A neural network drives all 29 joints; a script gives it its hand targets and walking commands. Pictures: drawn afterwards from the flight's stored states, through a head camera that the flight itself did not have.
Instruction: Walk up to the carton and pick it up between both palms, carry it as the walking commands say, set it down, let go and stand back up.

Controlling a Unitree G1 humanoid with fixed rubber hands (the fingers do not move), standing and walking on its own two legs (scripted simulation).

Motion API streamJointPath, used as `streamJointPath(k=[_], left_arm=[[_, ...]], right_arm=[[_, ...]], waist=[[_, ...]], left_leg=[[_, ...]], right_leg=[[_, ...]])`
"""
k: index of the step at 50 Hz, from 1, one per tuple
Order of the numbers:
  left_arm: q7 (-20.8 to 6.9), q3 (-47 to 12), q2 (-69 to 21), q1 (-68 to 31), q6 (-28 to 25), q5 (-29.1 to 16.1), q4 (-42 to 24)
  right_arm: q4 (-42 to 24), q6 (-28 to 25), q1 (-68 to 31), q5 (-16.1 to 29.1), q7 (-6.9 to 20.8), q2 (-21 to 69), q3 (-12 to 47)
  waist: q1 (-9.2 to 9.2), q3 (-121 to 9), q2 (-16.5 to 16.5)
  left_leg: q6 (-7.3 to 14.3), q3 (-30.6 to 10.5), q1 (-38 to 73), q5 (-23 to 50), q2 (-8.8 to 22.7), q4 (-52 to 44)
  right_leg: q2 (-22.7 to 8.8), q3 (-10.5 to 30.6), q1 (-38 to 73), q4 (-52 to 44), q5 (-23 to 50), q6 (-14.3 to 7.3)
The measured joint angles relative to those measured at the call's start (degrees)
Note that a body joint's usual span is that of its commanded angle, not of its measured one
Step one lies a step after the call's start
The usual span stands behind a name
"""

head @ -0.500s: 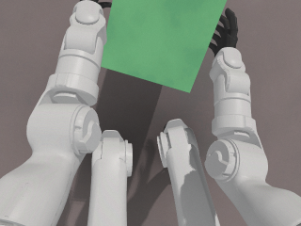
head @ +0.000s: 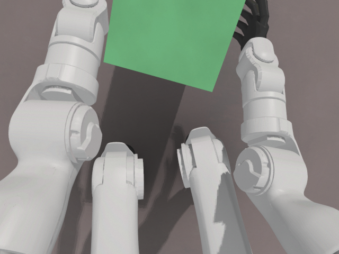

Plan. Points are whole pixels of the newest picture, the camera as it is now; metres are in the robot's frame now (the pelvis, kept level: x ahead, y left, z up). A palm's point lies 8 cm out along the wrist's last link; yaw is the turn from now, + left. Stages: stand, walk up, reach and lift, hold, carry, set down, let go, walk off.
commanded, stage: set down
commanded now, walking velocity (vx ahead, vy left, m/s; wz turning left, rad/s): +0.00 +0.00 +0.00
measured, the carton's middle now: (169, 25) +0.54 -0.06 -0.26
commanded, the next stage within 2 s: none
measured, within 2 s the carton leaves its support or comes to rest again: rests again in 1.10 s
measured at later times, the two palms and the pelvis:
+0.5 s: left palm out of the picture +0.58 +0.08 -0.16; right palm (249, 35) +0.49 -0.21 -0.17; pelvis +0.00 +0.00 +0.00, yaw +0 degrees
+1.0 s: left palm out of the picture +0.59 +0.08 -0.17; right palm (247, 32) +0.49 -0.21 -0.18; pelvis +0.00 +0.00 +0.00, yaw +0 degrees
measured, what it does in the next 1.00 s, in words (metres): stands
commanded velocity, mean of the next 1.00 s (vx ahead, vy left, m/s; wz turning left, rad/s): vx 0.00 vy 0.00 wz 0.00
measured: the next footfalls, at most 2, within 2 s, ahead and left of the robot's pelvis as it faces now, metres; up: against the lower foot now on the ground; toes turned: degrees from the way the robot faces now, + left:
none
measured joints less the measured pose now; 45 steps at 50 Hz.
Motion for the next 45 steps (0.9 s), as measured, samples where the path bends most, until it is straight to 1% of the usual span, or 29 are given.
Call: streamJointPath(k=[17, 18, 20, 28, 39, 45], left_arm=[[-1.67, 1.46, 1.16, -2.59, 0.02, 1.39, 1.96], [-1.88, 1.50, 1.24, -2.62, -0.06, 1.30, 1.94], [-1.85, 1.36, 1.38, -2.77, -0.23, 1.09, 2.02], [-2.40, 1.64, 1.89, -2.69, -0.93, 0.80, 1.78], [-3.34, 1.71, 2.10, -2.10, -1.89, 0.26, 1.31], [-3.52, 2.06, 2.10, -2.14, -2.24, 0.78, 1.15]], right_arm=[[1.90, -0.52, -3.34, -3.07, 2.53, -0.64, -2.57], [1.92, -0.70, -3.48, -3.06, 3.01, -0.58, -2.49], [2.01, -0.97, -3.87, -3.41, 2.76, -0.37, -2.67], [1.88, -1.94, -4.45, -4.30, 3.60, -0.16, -3.44], [1.52, -3.01, -4.45, -4.60, 4.00, 0.44, -3.86], [1.57, -3.48, -4.61, -5.08, 4.21, 0.59, -4.44]], waist=[[-0.23, 2.53, 0.56], [-0.23, 2.62, 0.58], [-0.24, 2.87, 0.58], [-0.23, 3.39, 0.73], [-0.24, 3.48, 0.66], [-0.26, 3.72, 0.53]], left_leg=[[0.97, 0.91, 0.26, 0.76, 0.49, 0.31], [1.02, 0.95, 0.26, 0.74, 0.53, 0.31], [1.10, 1.01, 0.28, 0.67, 0.60, 0.32], [1.30, 1.17, 0.25, 0.23, 0.82, 0.41], [1.34, 1.10, 0.04, -0.41, 1.13, 0.79], [1.34, 1.12, 0.05, -0.61, 1.31, 1.02]], right_leg=[[-0.78, 0.03, 0.73, 0.23, 0.38, 0.11], [-0.83, 0.02, 0.74, 0.22, 0.35, 0.10], [-0.94, -0.02, 0.78, 0.24, 0.26, 0.06], [-1.33, -0.23, 0.78, 0.39, -0.25, -0.22], [-1.68, -0.71, 0.53, 0.81, -0.88, -0.63], [-1.79, -0.89, 0.50, 1.08, -1.08, -0.80]])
